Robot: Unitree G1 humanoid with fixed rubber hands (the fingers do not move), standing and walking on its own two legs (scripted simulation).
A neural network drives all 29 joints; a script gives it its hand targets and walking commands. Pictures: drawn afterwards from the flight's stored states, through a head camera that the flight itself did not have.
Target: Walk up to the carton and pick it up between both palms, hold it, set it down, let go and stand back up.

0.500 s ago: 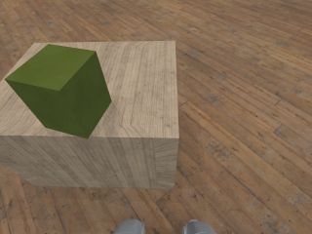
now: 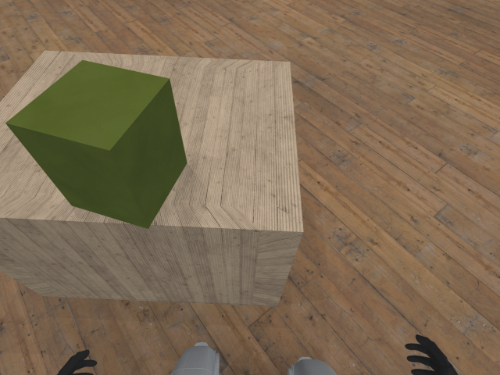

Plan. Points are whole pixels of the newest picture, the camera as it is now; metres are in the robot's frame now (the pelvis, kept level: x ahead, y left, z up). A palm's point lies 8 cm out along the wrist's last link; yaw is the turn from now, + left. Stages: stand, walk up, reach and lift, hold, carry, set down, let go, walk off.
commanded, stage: walk up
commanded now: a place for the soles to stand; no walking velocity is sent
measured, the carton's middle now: (116, 147) +0.55 +0.32 -0.01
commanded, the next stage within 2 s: none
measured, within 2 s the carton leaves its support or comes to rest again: neither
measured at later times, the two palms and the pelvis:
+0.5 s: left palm out of the picture +0.10 +0.36 -0.06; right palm out of the picture +0.12 -0.32 -0.08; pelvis +0.02 +0.02 +0.02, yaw -2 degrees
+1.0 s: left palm out of the picture +0.14 +0.49 -0.07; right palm out of the picture +0.13 -0.17 -0.12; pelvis +0.07 +0.16 +0.00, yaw +0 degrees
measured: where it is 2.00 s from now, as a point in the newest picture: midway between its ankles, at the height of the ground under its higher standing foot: outside the picture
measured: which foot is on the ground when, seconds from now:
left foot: down 0.00-0.38, up 0.40-0.60, down 0.62-0.84, up 0.86-1.00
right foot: down 0.00-0.64, up 0.66-0.82, down 0.84-1.00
